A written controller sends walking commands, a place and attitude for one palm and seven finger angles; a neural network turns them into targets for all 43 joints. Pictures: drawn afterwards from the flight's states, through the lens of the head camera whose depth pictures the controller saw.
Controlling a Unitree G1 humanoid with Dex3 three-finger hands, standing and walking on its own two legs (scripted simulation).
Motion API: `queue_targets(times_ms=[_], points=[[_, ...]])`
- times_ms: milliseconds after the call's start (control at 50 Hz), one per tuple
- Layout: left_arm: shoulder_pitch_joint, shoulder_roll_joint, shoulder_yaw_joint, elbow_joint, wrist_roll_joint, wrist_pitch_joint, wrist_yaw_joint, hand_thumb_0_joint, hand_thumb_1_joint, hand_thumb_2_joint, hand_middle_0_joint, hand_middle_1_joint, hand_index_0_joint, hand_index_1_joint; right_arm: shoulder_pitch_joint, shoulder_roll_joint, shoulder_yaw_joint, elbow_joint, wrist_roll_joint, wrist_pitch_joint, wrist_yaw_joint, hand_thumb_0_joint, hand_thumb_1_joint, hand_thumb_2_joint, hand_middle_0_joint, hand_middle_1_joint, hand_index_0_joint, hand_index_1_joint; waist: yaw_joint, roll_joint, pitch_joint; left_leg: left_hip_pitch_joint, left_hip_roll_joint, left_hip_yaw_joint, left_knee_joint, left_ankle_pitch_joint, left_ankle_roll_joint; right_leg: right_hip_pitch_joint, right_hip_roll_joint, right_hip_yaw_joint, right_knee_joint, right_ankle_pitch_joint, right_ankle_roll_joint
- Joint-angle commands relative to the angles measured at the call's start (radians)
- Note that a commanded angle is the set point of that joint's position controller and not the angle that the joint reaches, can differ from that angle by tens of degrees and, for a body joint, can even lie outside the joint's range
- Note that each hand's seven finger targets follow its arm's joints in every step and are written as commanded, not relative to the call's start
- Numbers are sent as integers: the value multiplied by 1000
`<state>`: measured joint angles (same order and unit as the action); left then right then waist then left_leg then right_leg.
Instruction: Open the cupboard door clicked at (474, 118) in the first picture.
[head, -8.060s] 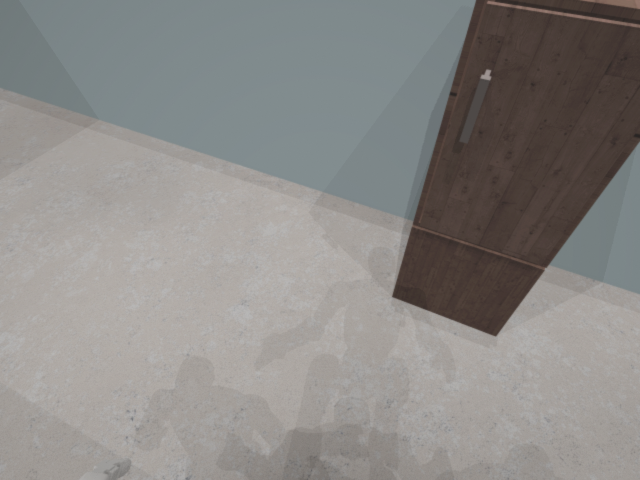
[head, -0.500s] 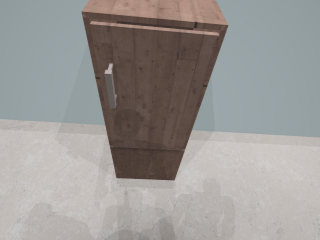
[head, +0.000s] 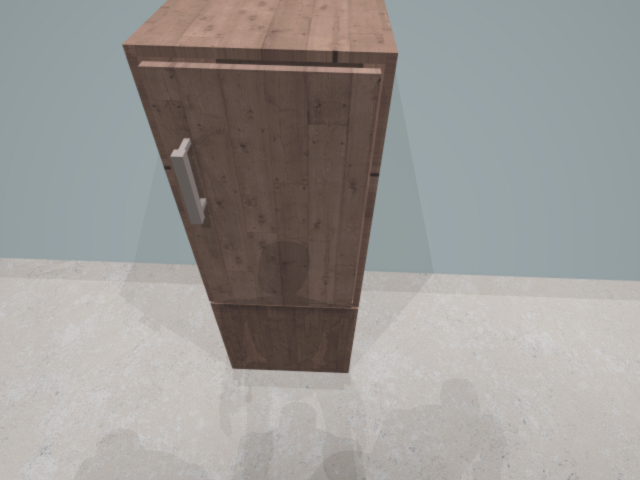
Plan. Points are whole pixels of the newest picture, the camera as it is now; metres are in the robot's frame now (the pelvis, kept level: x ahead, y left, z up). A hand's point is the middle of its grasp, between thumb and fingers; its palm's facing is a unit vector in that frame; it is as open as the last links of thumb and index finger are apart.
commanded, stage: come to a stop and stand still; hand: left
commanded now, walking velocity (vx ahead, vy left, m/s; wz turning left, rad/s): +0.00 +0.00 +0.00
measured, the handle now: (192, 182) +0.56 +0.25 +0.06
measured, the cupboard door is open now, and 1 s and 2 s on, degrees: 0 0 0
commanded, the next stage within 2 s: look again from close up in 0.14 s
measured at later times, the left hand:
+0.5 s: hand out of the picture +0.03 +0.21 -0.18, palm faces +0.06 -0.97 -0.22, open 7.4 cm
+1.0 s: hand out of the picture +0.09 +0.26 -0.10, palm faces +0.24 -0.96 -0.18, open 7.4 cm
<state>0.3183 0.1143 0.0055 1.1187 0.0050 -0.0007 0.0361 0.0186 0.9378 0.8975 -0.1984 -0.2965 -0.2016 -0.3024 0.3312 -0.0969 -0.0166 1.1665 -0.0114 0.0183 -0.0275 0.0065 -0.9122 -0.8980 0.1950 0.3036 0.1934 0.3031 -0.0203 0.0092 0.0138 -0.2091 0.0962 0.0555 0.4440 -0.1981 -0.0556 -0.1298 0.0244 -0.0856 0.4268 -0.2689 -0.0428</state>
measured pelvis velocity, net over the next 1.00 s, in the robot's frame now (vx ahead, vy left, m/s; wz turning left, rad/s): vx -0.03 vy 0.07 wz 0.03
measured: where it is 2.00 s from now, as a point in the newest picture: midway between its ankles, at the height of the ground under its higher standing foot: outside the picture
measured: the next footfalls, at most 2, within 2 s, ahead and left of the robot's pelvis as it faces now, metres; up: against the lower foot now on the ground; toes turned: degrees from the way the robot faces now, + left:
none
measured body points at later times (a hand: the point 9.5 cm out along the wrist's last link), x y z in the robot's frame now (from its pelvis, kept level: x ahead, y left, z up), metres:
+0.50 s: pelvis +0.02 +0.02 -0.01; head +0.00 +0.03 +0.44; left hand +0.03 +0.26 -0.16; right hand +0.05 -0.21 -0.16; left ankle +0.02 +0.15 -0.74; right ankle -0.02 -0.09 -0.74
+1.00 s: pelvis -0.03 +0.07 -0.01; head -0.03 +0.08 +0.44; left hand +0.07 +0.31 -0.08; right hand +0.03 -0.17 -0.13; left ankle +0.02 +0.15 -0.74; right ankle -0.02 -0.08 -0.74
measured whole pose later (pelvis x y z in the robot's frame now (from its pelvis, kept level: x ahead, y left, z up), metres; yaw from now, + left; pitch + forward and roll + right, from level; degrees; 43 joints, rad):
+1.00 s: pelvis -0.03 +0.07 -0.01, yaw +2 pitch -2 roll +0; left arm 0.51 0.20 0.03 0.26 -0.11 0.03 0.11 0.03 0.90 0.89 -0.20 -0.31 -0.21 -0.32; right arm 0.36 -0.17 0.02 0.87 0.05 -0.19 -0.05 0.01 -0.92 -0.90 0.20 0.30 0.20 0.30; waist 0.00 -0.04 0.02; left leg -0.30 -0.02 0.09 0.53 -0.20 0.04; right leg -0.25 -0.07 -0.03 0.58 -0.31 -0.01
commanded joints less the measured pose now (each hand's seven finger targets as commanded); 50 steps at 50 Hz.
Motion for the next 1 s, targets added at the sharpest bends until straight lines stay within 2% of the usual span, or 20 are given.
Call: queue_targets(times_ms=[0,200,220,240,260,280,340,360,400,440,500,600,840,860,880,900,920,940,960,980], points=[[78,82,17,-24,2,-22,5,0,900,900,-200,-300,-200,-300,58,-66,-6,-16,-4,-10,-10,0,-900,-900,200,300,200,300,8,-20,98,25,10,-11,-38,45,38,-123,-146,147,-165,81,5],[117,59,17,-10,7,-25,8,0,900,900,-200,-300,-200,-300,26,-75,-6,-27,0,-20,-17,0,-900,-900,200,300,200,300,16,-11,69,47,22,-17,-57,101,42,-72,-137,117,-126,225,15],[60,282,10,-99,27,-42,6,0,900,900,-200,-300,-200,-300,-44,-207,-22,-160,-10,-24,3,0,-900,-900,200,300,200,300,-14,-9,193,-22,-25,-87,-10,50,45,-159,-125,110,-131,143,17],[58,169,31,-89,18,-51,11,0,900,900,-200,-300,-200,-300,-41,-176,-28,-174,-18,-48,-7,0,-900,-900,200,300,200,300,2,116,18,16,2,-57,43,88,57,-113,-171,165,-58,170,-9],[64,168,34,-80,20,-55,13,0,900,900,-200,-300,-200,-300,-23,-141,-29,-154,-17,-55,-16,0,-900,-900,200,300,200,300,-2,98,-64,17,-3,-60,62,124,62,-59,-169,169,-49,247,-22],[77,152,25,-85,15,-54,11,0,900,900,-200,-300,-200,-300,-2,-127,-21,-156,-15,-56,-17,0,-900,-900,200,300,200,300,6,53,-87,5,-16,-57,77,105,63,-26,-179,159,-43,308,-25],[79,137,22,-94,15,-42,10,0,900,900,-200,-300,-200,-300,15,-117,-17,-170,-12,-43,-9,0,-900,-900,200,300,200,300,4,-138,-39,-46,-31,-35,76,38,67,-32,-181,151,-36,338,-20],[77,140,26,-104,16,-40,10,0,900,900,-200,-300,-200,-300,13,-130,-21,-177,-11,-43,-9,0,-900,-900,200,300,200,300,7,-142,-16,-54,-30,-35,72,54,70,-37,-177,142,-22,380,-19],[78,148,27,-118,15,-35,12,0,900,900,-200,-300,-200,-300,9,-148,-24,-181,-7,-44,-10,0,-900,-900,200,300,200,300,11,-99,-10,-35,-14,-37,54,149,76,-26,-159,111,21,463,-9],[88,144,23,-125,13,-27,13,0,900,900,-200,-300,-200,-300,6,-150,-18,-177,-8,-42,-8,0,-900,-900,200,300,200,300,19,-30,-5,-14,0,-38,58,250,80,-35,-142,88,43,430,2],[73,159,22,-140,11,-17,14,0,900,900,-200,-300,-200,-300,-18,-172,-21,-184,-8,-35,-8,0,-900,-900,200,300,200,300,21,3,38,-27,9,-47,39,234,82,-67,-133,87,29,312,11],[46,167,18,-157,11,-8,9,0,900,900,-200,-300,-200,-300,-48,-184,-16,-192,-9,-32,2,0,-900,-900,200,300,200,300,25,20,71,-53,10,-62,-13,118,84,-82,-125,89,-12,135,25],[56,146,13,-140,16,-2,4,0,900,900,-200,-300,-200,-300,-46,-198,-19,-181,-5,-35,11,0,-900,-900,200,300,200,300,28,40,45,-66,27,-109,-143,-91,91,-56,-122,72,-36,60,48],[74,171,-1,-111,26,-13,41,0,900,900,-200,-300,-200,-300,-106,-221,-7,-242,8,-44,9,0,-900,-900,200,300,200,300,43,-1,147,-105,28,-59,58,80,65,-145,-156,125,-59,167,30],[-697,431,210,-1721,-174,-228,43,0,877,890,-202,-315,-202,-315,-93,-334,-29,-579,63,-189,-19,0,-900,-900,200,300,200,300,-95,193,-396,229,-65,-102,-34,114,47,-98,-45,-14,62,193,12],[-161,321,125,-1465,-108,-179,64,0,853,880,-203,-330,-203,-330,-149,-248,22,-517,62,-292,-53,0,-900,-900,200,300,200,300,32,314,-345,279,-1,-142,-100,77,20,-185,-34,-19,178,-11,3],[-147,258,77,-1396,-120,-130,110,0,830,870,-205,-345,-205,-345,-151,-252,9,-463,71,-330,-63,0,-900,-900,200,300,200,300,-3,274,-296,135,-18,-150,-139,-146,-10,-233,-21,-23,206,-88,11],[164,-2,-58,-1116,-137,-31,101,0,807,860,-207,-360,-207,-360,-123,-216,13,-437,79,-332,-47,0,-900,-900,200,300,200,300,-14,182,-117,24,-20,-159,-156,-253,20,-304,-20,-34,213,-105,13],[0,38,-43,-1339,-195,-70,86,0,783,850,-208,-375,-208,-375,-124,-259,4,-518,81,-343,-47,0,-900,-900,200,300,200,300,-12,189,-55,-58,-38,-165,-124,-313,34,-266,-31,-30,177,-79,18],[19,79,-12,-1301,-180,-113,76,0,760,840,-210,-390,-210,-390,-145,-272,-6,-523,77,-358,-53,0,-900,-900,200,300,200,300,-30,151,-29,-86,-44,-157,-73,-334,40,-298,-27,-20,135,-102,21]])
